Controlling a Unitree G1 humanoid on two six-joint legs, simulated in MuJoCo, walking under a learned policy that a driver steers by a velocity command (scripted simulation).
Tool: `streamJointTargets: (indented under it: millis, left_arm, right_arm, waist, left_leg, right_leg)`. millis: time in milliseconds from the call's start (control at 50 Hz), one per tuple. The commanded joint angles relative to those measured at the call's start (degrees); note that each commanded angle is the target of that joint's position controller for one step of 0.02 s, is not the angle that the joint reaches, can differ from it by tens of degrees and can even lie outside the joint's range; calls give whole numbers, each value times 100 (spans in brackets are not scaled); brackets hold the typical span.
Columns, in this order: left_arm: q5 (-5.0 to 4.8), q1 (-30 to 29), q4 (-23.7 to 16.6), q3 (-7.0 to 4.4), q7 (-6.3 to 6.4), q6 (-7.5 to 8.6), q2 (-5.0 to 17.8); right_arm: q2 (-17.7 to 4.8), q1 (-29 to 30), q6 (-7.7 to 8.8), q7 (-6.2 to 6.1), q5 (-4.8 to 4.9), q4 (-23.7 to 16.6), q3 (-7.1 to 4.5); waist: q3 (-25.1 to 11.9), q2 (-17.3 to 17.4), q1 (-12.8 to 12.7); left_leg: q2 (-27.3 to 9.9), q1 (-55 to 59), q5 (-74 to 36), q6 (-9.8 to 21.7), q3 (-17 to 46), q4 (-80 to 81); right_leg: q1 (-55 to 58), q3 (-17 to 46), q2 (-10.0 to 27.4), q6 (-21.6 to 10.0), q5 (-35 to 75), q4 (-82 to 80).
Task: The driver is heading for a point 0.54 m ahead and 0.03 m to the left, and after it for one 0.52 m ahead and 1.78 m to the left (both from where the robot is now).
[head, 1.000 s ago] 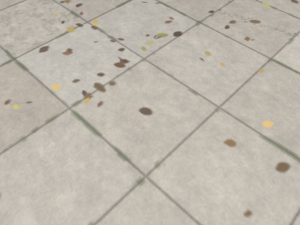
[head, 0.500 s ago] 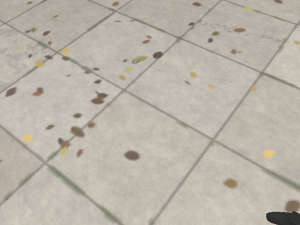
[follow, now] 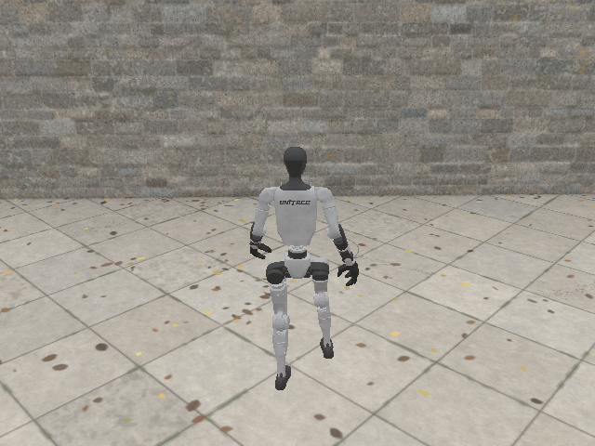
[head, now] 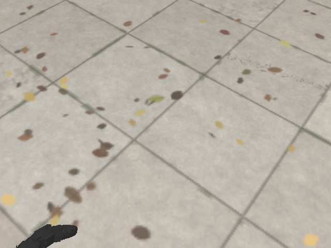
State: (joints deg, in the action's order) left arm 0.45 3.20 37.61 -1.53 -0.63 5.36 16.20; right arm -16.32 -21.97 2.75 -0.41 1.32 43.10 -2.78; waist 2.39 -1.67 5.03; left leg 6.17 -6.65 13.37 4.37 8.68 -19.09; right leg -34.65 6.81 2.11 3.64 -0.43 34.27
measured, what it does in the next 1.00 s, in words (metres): walks ahead, turning left: right foot, then left foot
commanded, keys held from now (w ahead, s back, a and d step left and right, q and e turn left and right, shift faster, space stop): w+q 0.48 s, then w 0.08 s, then w+e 0.02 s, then q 0.42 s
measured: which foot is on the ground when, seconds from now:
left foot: down 0.00-0.12, up 0.14-0.62, down 0.64-1.00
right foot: up 0.00-0.10, down 0.12-0.64, up 0.66-1.00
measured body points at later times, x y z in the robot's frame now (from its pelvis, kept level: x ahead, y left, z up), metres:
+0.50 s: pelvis +0.26 -0.02 -0.01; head +0.29 +0.00 +0.44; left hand +0.20 +0.27 -0.13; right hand +0.53 -0.19 -0.09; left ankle +0.37 +0.18 -0.69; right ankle +0.21 -0.14 -0.75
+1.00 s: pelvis +0.44 +0.09 -0.01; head +0.47 +0.13 +0.44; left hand +0.47 +0.42 -0.11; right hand +0.70 -0.10 -0.10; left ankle +0.42 +0.18 -0.75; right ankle +0.61 +0.00 -0.71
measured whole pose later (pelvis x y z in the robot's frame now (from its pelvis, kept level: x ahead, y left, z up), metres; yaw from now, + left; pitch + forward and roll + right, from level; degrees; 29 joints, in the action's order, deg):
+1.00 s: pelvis +0.44 +0.09 -0.01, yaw +32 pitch +2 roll +0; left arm 0.4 4.0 41.0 -1.9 1.1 1.0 17.8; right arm -18.6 -13.3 -1.1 -1.0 0.5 38.2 -4.2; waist 3.1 -1.3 2.5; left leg 6.3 -17.5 10.3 3.7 7.1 -26.0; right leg -32.6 6.3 0.8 5.3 -13.2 44.0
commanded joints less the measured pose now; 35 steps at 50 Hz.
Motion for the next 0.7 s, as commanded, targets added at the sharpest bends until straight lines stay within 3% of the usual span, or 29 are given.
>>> streamJointTargets:
  millis: [20,80,100,120,140,160,180,200,220,240,260,320,380,460,540,580,600,620,640,660,680,700]
  left_arm:
    - [-63,-588,-501,-146,-41,142,483]
    - [-99,-371,-458,-256,-48,205,684]
    - [-92,34,-350,-324,-20,223,774]
    - [-28,652,-257,-409,24,242,955]
    - [11,1563,-174,-495,79,214,1285]
    - [17,1794,34,-563,26,117,1542]
    - [-73,1555,-75,-451,2,94,961]
    - [-81,1343,-97,-376,21,71,683]
    - [-36,1112,-94,-335,15,58,612]
    - [-13,979,-32,-308,16,49,510]
    - [29,919,10,-291,29,60,481]
    - [-20,932,179,-339,29,127,559]
    - [-18,967,331,-403,42,123,760]
    - [-58,1082,494,-426,68,54,943]
    - [-185,1524,773,-459,46,-49,1115]
    - [-242,1613,882,-480,42,-113,1242]
    - [-236,1478,869,-500,65,-155,1349]
    - [-233,1357,825,-482,102,-195,1331]
    - [-132,1416,713,-404,149,-161,1160]
    - [115,2044,402,-137,80,-62,422]
    - [34,1917,576,-182,27,34,865]
    - [-176,1355,400,-266,6,34,1102]
  right_arm:
    - [-986,-126,1,-75,50,-268,-281]
    - [-994,-20,-62,-97,37,-276,-314]
    - [-905,71,-77,-89,29,-305,-291]
    - [-685,134,-65,-63,-11,-374,-213]
    - [-323,13,-46,-56,-139,-493,-88]
    - [-184,-745,0,-52,69,-652,-23]
    - [-784,-589,-17,-79,130,-461,-142]
    - [-1002,-2,-48,-70,80,-521,-217]
    - [-915,234,-70,-71,23,-553,-219]
    - [-836,409,-71,-47,-24,-622,-232]
    - [-726,402,-89,-6,5,-656,-228]
    - [-447,569,-151,47,20,-788,-169]
    - [-369,893,-136,93,-10,-938,-124]
    - [-268,1549,-45,237,-7,-1098,-53]
    - [-245,2124,-25,340,4,-1383,-25]
    - [-368,2060,-20,348,-42,-1437,-80]
    - [-572,1646,-27,337,-84,-1359,-184]
    - [-852,830,-30,306,-116,-1127,-337]
    - [-1249,107,-75,211,-138,-963,-488]
    - [-1911,95,-78,137,-228,-1026,-557]
    - [-1481,-26,-60,153,-183,-1199,-451]
    - [-1229,306,-40,190,-183,-1181,-354]
  waist:
    - [-198,683,-62]
    - [-214,878,-284]
    - [-365,878,-519]
    - [-881,733,-829]
    - [-1744,-85,-1103]
    - [-2112,-1917,-699]
    - [-1452,-1042,-811]
    - [-779,-523,-924]
    - [-447,-169,-820]
    - [-207,-182,-741]
    - [-153,-362,-637]
    - [-75,-396,-588]
    - [-33,-225,-628]
    - [85,-107,-864]
    - [240,-77,-974]
    - [113,-183,-782]
    - [-136,-285,-468]
    - [-612,-215,-5]
    - [-1123,64,288]
    - [-1965,1695,-262]
    - [-3138,1125,87]
    - [-2396,825,98]
  left_leg:
    - [-1276,-366,-1019,679,1229,283]
    - [-1405,-80,-1054,547,1648,-150]
    - [-1262,-163,-1263,435,1596,-488]
    - [-985,-466,-1318,266,1340,-1375]
    - [-528,-1272,68,43,750,-3024]
    - [-46,-3144,2218,-212,186,-4512]
    - [-541,-3704,1887,-308,275,-5154]
    - [-696,-3787,1338,-358,126,-5259]
    - [-872,-3601,941,-420,-8,-5175]
    - [-1012,-3535,692,-451,-37,-4967]
    - [-1145,-3315,533,-459,-86,-4862]
    - [-1267,-3344,263,-537,-267,-4544]
    - [-1326,-3533,-367,-606,-307,-3826]
    - [-1215,-3190,-1427,-491,-655,-2530]
    - [-1029,-3002,-1104,-229,-869,-1783]
    - [-759,-2511,-528,-6,-1046,-1535]
    - [-537,-1977,-432,113,-1200,-1381]
    - [-288,-821,-1010,268,-1339,-973]
    - [-655,741,-2264,447,-762,-1073]
    - [-2491,3020,-3854,1623,2081,-1231]
    - [-2917,3137,-4227,2081,3175,-777]
    - [-2606,2586,-4690,1804,2110,-757]
  right_leg:
    - [827,-172,-344,-34,324,-503]
    - [1283,-116,-322,-262,-229,-800]
    - [1883,-201,-293,-413,-223,-1050]
    - [2978,32,95,-668,-306,-1019]
    - [4474,1112,1146,-1023,-614,-911]
    - [5630,3639,2195,-1853,-1988,-1464]
    - [5130,3611,2103,-1711,-2926,-1688]
    - [4463,2655,1831,-1486,-2573,-1753]
    - [3859,1988,1582,-1394,-1784,-1877]
    - [3465,1529,1391,-1384,-1234,-2002]
    - [3165,1119,1250,-1336,-915,-2141]
    - [2901,416,1188,-1465,-302,-2459]
    - [3025,-132,1220,-1525,336,-2567]
    - [3130,-906,1084,-1341,670,-2557]
    - [3621,-1095,1313,-1255,1035,-2402]
    - [3850,-1149,1412,-1211,2365,-1971]
    - [3955,-1319,1327,-1085,3470,-1311]
    - [3706,-1592,1091,-863,3978,-212]
    - [2608,-1693,814,-564,2879,1196]
    - [56,-1567,-203,-92,-2610,3605]
    - [-35,-269,-388,-32,-3750,4561]
    - [-376,-112,-76,-85,-3404,4613]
